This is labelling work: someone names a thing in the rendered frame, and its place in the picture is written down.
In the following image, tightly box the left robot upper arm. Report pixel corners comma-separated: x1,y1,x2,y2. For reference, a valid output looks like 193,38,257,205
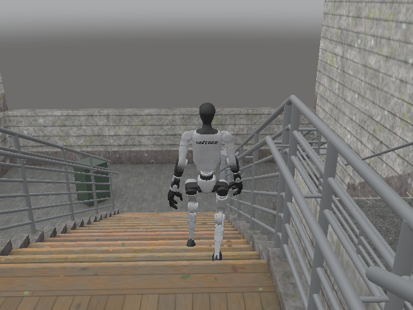
177,130,194,168

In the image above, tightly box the left robot forearm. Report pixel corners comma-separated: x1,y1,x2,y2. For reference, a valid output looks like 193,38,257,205
170,158,184,192

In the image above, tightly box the right robot hand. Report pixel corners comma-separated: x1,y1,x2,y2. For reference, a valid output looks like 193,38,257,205
228,181,243,196

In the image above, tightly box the left robot thigh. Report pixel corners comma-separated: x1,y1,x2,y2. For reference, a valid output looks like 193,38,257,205
185,179,199,213

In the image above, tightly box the humanoid robot torso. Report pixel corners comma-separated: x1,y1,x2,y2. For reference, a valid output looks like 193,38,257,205
192,128,222,194

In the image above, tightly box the left robot hand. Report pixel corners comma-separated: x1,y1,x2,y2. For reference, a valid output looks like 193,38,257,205
168,190,183,209

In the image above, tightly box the right robot forearm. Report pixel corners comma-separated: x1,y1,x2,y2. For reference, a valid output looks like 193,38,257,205
230,156,242,183

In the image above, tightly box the right robot upper arm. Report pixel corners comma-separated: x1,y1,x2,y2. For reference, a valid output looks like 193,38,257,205
221,131,237,166

